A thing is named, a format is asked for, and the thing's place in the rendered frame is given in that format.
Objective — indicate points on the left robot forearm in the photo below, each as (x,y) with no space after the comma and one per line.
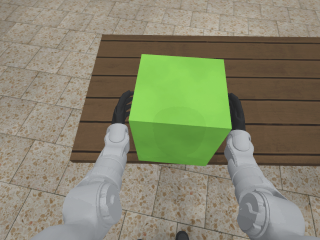
(111,163)

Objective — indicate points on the robot right hand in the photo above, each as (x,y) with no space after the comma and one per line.
(236,113)

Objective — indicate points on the robot left hand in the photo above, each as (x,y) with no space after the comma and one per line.
(120,114)

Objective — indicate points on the table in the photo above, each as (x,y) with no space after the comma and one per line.
(277,80)

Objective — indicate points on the carton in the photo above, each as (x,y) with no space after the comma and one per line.
(180,111)

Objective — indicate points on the robot right foot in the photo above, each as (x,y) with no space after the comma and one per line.
(182,235)

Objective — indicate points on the robot left upper arm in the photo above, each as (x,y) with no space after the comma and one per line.
(89,212)

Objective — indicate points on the robot right upper arm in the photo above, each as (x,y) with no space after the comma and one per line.
(266,217)

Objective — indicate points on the right robot forearm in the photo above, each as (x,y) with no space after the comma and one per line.
(243,170)

